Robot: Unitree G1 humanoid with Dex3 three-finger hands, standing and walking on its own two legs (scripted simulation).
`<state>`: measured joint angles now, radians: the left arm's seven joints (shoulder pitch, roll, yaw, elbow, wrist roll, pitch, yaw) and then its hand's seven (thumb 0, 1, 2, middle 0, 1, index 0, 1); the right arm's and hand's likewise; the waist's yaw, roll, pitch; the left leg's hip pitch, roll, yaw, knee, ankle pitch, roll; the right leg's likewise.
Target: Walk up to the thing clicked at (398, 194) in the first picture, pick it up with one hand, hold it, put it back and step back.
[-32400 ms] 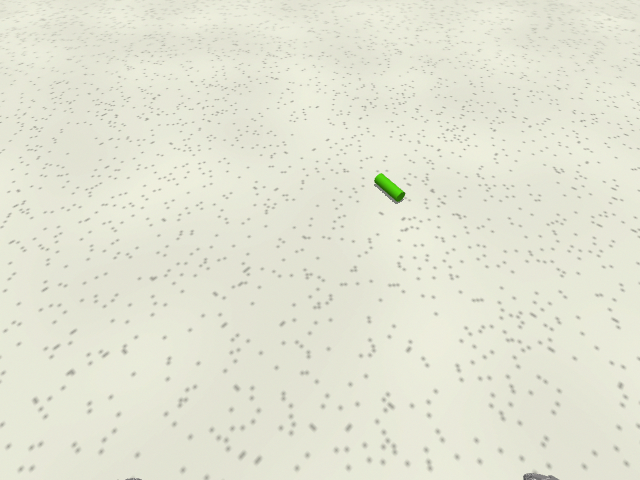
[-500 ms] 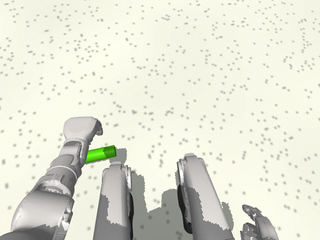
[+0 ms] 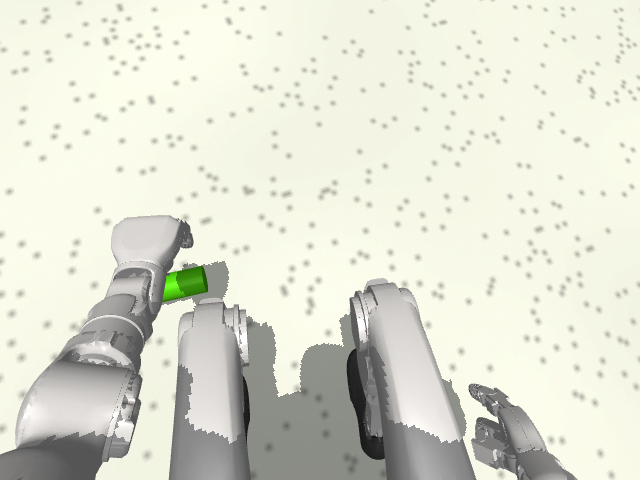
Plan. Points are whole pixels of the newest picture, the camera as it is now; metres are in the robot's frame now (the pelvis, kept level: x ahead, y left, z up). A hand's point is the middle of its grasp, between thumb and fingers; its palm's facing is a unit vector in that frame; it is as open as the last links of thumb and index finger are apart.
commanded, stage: crouch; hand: left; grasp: from above
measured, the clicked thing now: (165, 287) +0.38 +0.25 -0.38
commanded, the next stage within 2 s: lower in 0.68 s
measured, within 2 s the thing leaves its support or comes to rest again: neither
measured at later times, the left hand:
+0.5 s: hand (168, 267) +0.39 +0.20 -0.22, palm faces -0.46 -0.01 -0.89, open 5.3 cm
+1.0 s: hand (174, 274) +0.38 +0.20 -0.25, palm faces -0.48 -0.03 -0.88, open 5.2 cm
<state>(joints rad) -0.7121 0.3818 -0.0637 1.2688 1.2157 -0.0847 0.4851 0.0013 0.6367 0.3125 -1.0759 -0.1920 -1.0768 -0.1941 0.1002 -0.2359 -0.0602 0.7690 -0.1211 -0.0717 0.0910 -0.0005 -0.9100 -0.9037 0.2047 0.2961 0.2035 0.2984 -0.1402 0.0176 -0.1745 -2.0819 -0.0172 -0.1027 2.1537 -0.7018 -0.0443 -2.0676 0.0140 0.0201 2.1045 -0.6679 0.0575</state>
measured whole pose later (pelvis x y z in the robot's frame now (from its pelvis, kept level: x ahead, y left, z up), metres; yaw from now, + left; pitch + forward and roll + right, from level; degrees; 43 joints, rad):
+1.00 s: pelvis -0.01 +0.00 -0.07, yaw -1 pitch +33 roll -4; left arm -0.79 0.43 -0.03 1.45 1.24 -0.15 0.55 0.00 0.58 0.45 -1.01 -0.36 -1.01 -0.36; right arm 0.11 -0.26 -0.03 0.81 -0.16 -0.10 0.14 0.00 -0.92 -0.90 0.20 0.30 0.20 0.30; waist -0.18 0.00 -0.12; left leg -2.25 -0.04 -0.13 2.37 -0.69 -0.05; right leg -2.24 0.03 0.02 2.31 -0.65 0.06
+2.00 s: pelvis +0.00 +0.00 -0.10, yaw -4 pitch +32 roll -7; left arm -0.91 0.56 0.02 1.76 1.28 -0.21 0.80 0.01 0.59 0.46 -0.96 -0.43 -0.97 -0.41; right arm 0.06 -0.29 0.05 0.90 -0.34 -0.25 0.36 0.00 -0.92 -0.90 0.20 0.30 0.20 0.30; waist -0.27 -0.03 -0.01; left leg -2.32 -0.05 -0.19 2.51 -0.74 -0.07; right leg -2.28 0.04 -0.03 2.40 -0.69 0.07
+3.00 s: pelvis -0.01 +0.01 -0.10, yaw -7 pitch +29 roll -10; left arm -0.89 0.60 0.03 1.77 1.31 -0.22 0.85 0.00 -0.31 0.73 -0.31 -0.84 -0.33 -0.82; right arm 0.05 -0.30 0.08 0.86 -0.30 -0.32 0.43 0.00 -0.91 -0.91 0.20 0.30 0.20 0.30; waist -0.27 -0.04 0.04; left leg -2.30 -0.04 -0.23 2.51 -0.72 -0.06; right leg -2.25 0.06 -0.07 2.37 -0.64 0.08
